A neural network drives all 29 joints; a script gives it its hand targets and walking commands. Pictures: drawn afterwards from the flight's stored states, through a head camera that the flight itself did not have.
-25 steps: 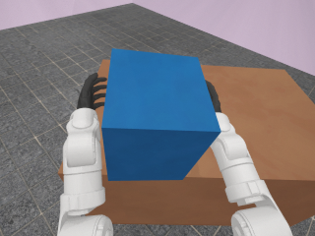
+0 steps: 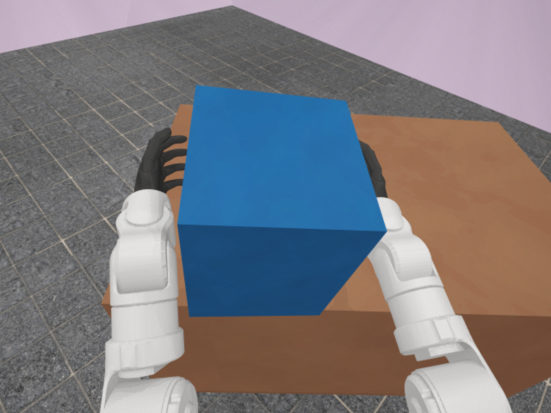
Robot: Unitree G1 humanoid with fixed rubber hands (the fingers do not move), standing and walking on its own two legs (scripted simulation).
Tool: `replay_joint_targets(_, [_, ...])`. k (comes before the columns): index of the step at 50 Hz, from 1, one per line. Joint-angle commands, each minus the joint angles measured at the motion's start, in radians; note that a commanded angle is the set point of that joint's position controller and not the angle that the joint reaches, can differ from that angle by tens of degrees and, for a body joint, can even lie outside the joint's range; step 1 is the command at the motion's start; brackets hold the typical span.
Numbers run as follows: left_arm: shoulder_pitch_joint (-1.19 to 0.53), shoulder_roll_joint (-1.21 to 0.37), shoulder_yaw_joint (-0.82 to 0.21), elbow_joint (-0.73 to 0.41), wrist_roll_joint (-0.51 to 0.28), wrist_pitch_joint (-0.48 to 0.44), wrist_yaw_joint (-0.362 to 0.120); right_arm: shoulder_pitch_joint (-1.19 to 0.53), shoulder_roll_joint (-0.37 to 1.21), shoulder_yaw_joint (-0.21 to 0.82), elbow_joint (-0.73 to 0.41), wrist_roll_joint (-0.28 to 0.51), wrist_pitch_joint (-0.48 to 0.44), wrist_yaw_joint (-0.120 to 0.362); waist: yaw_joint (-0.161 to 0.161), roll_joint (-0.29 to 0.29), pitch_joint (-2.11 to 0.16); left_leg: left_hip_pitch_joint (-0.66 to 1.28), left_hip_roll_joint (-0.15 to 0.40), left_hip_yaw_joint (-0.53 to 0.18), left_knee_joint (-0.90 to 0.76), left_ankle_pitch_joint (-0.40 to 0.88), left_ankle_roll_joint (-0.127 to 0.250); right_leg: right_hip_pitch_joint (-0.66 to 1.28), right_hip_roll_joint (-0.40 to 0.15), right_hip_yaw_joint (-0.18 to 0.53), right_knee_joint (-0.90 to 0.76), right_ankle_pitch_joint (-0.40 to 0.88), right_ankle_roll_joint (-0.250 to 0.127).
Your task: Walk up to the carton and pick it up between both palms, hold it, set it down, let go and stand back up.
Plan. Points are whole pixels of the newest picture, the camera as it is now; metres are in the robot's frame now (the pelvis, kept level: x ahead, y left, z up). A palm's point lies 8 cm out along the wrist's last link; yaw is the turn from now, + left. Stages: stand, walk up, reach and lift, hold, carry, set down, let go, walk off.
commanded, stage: hold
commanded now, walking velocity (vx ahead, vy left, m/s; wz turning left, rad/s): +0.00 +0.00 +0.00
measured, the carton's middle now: (264, 213) +0.35 +0.01 +0.13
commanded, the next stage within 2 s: set down in 0.04 s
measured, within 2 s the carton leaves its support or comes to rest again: neither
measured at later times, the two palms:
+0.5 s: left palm (167, 210) +0.36 +0.14 +0.12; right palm (363, 214) +0.36 -0.15 +0.10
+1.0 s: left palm (169, 212) +0.38 +0.15 +0.10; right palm (356, 212) +0.38 -0.15 +0.09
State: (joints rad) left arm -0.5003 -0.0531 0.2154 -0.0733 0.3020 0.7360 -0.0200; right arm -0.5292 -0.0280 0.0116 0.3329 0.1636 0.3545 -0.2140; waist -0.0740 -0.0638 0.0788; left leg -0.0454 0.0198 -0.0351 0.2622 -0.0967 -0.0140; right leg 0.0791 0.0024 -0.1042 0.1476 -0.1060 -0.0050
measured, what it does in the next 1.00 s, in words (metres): stands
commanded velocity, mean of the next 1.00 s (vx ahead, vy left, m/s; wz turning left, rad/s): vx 0.00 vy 0.00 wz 0.00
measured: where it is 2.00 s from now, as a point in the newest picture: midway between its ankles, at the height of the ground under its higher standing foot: outside the picture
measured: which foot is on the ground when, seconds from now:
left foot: down 0.00-1.00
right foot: down 0.00-1.00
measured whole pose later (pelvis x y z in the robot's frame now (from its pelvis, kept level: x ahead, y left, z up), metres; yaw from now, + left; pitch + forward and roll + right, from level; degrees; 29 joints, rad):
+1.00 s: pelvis +0.03 -0.01 +0.00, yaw +1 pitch -5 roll +0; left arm -0.38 -0.10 0.22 0.19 0.28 0.29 0.00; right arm -0.43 0.02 -0.05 0.57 0.03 -0.08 -0.18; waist -0.02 -0.06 0.11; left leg 0.01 0.01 -0.04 0.18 -0.09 -0.02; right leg 0.13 0.00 -0.10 0.09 -0.12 0.00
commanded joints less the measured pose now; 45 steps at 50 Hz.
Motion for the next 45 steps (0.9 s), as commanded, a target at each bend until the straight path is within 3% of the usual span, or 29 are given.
replay_joint_targets(1, [-0.524, -0.397, -0.439, -0.123, -0.135, -0.055, -0.121, -0.664, 0.361, 0.277, -0.316, 0.046, -0.085, 0.048, -0.011, 0.086, -0.411, 0.19, -0.051, 0.047, 0.014, 0.221, -0.026, 0.041, 0.042, -0.02, 0.011, 0.19, 0.034])
replay_joint_targets(3, [-0.496, -0.393, -0.448, -0.168, -0.132, -0.067, -0.126, -0.642, 0.356, 0.283, -0.366, 0.058, -0.1, 0.052, 0.006, 0.096, -0.43, 0.205, -0.055, 0.047, 0.013, 0.235, -0.031, 0.06, 0.044, -0.025, 0.018, 0.232, 0.042])
replay_joint_targets(6, [-0.479, -0.384, -0.439, -0.157, -0.117, -0.094, -0.139, -0.628, 0.352, 0.284, -0.369, 0.039, -0.124, 0.055, 0.004, 0.095, -0.428, 0.211, -0.056, 0.045, 0.009, 0.257, -0.032, 0.081, 0.045, -0.027, 0.018, 0.273, 0.048])
replay_joint_targets(13, [-0.446, -0.323, -0.347, -0.025, -0.069, -0.218, -0.152, -0.559, 0.308, 0.164, -0.233, -0.082, -0.256, 0.115, 0.013, 0.085, -0.268, 0.137, -0.038, 0.064, -0.073, -0.027, -0.025, 0.04, 0.031, -0.047, -0.012, 0.036, 0.046])
replay_joint_targets(16, [-0.428, -0.31, -0.33, 0.045, -0.051, -0.28, -0.15, -0.525, 0.301, 0.126, -0.156, -0.138, -0.324, 0.148, 0.014, 0.086, -0.247, 0.139, -0.032, 0.067, -0.088, -0.07, -0.028, 0.034, 0.029, -0.053, -0.018, -0.013, 0.042])
replay_joint_targets(20, [-0.415, -0.324, -0.335, 0.08, -0.051, -0.355, -0.137, -0.505, 0.321, 0.121, -0.112, -0.185, -0.403, 0.171, 0.018, 0.07, -0.292, 0.151, -0.032, 0.065, -0.083, -0.009, -0.031, 0.068, 0.03, -0.05, -0.013, 0.059, 0.042])
replay_joint_targets(28, [-0.438, -0.416, -0.43, 0.045, -0.081, -0.515, -0.092, -0.514, 0.427, 0.255, -0.138, -0.181, -0.53, 0.16, 0.042, 0.066, -0.521, 0.165, -0.051, 0.039, -0.037, 0.333, -0.024, 0.25, 0.04, -0.012, 0.059, 0.526, 0.067])
replay_joint_targets(33, [-0.4, -0.433, -0.445, 0.059, -0.082, -0.545, -0.084, -0.463, 0.464, 0.337, -0.118, -0.141, -0.537, 0.134, 0.056, 0.043, -0.513, 0.105, -0.059, 0.03, -0.044, 0.41, -0.006, 0.347, 0.03, 0.022, 0.087, 0.707, 0.088])
replay_joint_targets(38, [-0.346, -0.41, -0.409, 0.102, -0.075, -0.507, -0.098, -0.409, 0.436, 0.337, -0.073, -0.11, -0.499, 0.119, 0.058, 0.022, -0.383, 0.087, -0.057, 0.031, -0.074, 0.329, 0.0, 0.332, 0.02, 0.029, 0.067, 0.648, 0.093])
replay_joint_targets(45, [-0.379, -0.416, -0.406, 0.098, -0.078, -0.501, -0.101, -0.426, 0.398, 0.275, -0.058, -0.121, -0.493, 0.127, 0.039, 0.064, -0.376, 0.162, -0.05, 0.029, -0.061, 0.313, -0.035, 0.226, 0.031, 0.005, 0.034, 0.514, 0.077])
